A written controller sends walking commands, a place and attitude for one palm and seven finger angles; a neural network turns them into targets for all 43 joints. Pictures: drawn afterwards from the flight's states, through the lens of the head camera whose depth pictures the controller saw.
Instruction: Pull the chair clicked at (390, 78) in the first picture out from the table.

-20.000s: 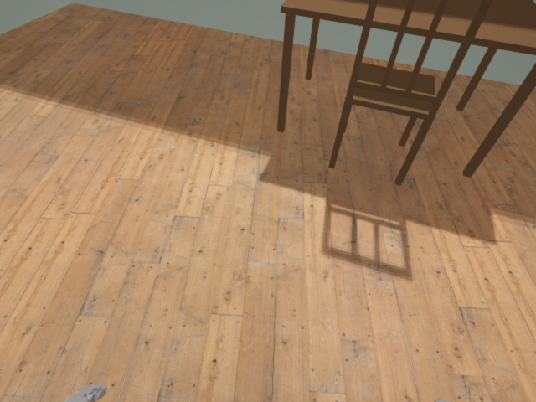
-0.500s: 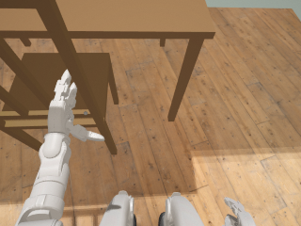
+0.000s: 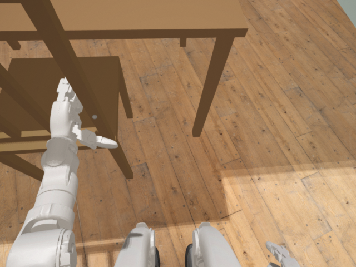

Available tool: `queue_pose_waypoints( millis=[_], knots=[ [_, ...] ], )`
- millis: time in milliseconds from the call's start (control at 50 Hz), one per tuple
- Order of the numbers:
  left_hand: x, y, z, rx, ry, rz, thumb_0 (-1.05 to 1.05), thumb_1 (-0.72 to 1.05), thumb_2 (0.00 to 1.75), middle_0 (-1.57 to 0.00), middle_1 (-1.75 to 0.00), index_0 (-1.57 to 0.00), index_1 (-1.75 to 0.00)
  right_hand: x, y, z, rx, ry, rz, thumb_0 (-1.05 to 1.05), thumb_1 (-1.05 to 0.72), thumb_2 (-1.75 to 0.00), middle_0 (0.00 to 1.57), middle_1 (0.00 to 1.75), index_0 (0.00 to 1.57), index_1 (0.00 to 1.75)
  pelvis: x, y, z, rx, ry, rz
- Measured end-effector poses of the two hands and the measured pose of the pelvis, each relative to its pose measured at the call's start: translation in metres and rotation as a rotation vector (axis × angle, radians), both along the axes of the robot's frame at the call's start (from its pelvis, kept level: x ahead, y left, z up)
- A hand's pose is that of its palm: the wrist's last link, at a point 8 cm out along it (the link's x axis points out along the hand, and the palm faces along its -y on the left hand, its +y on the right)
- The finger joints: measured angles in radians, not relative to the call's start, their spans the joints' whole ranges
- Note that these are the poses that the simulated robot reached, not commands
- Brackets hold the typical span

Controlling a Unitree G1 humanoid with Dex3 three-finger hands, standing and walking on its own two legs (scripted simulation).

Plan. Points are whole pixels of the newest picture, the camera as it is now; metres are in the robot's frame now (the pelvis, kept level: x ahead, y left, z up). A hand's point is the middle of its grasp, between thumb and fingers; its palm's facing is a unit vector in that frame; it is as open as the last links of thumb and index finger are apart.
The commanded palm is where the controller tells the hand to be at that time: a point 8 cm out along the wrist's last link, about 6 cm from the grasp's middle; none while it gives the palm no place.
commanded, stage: push the fingers through the gap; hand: left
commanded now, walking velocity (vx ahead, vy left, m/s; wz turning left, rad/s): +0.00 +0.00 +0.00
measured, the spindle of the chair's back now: out of the picture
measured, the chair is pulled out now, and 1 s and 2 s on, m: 0.00 0.00 0.02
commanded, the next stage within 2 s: hook a spindle and tug to test in 0.48 s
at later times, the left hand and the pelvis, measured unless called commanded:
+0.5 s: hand (94, 112) +0.44 +0.19 +0.02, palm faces +0.07 -1.00 -0.02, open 16.9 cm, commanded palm +0.42 +0.23 +0.03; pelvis +0.00 +0.00 +0.00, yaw +0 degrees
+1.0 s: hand (98, 110) +0.45 +0.18 +0.02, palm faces +0.06 -1.00 -0.02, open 14.7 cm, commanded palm +0.42 +0.22 +0.03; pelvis +0.00 +0.00 +0.00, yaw +0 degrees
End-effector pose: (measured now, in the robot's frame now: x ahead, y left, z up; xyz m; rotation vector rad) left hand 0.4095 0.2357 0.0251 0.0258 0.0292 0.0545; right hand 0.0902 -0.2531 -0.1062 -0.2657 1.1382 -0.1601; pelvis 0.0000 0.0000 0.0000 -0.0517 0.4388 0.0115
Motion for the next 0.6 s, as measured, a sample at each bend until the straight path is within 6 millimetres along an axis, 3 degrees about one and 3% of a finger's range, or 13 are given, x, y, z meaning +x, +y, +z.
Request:
queue_pose_waypoints(
  millis=[300, 600],
  knots=[
    [0.011, 0.000, 0.000, -0.001, -0.001, -0.001, -0.02, -0.50, 0.30, -0.06, -0.08, -0.06, -0.08, -0.021, 0.001, 0.000, 0.003, 0.067, -0.028, 0.01, -0.90, -0.90, 0.20, 0.30, 0.21, 0.30, 0.001, 0.003, 0.001, -0.003, 0.007, -0.006],
    [0.012, 0.002, 0.000, 0.001, -0.013, 0.003, -0.02, -0.50, 0.30, -0.06, -0.08, -0.06, -0.08, -0.013, 0.002, 0.001, -0.004, 0.063, -0.014, 0.01, -0.90, -0.90, 0.20, 0.30, 0.21, 0.30, 0.001, 0.004, 0.001, -0.006, 0.007, -0.002]
  ],
)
